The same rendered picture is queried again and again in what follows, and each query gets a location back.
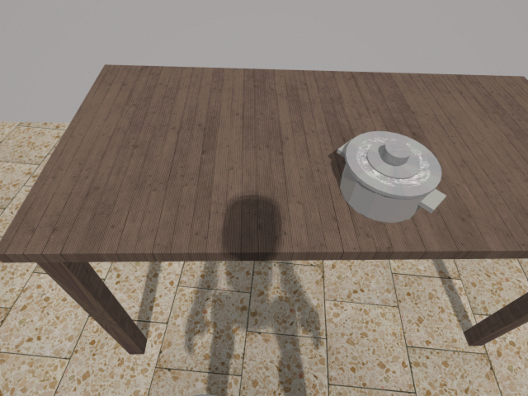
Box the lid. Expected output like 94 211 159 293
345 131 442 199

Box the knob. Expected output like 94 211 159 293
382 141 411 165

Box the table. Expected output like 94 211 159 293
0 64 528 355

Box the pot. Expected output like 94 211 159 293
337 139 446 223

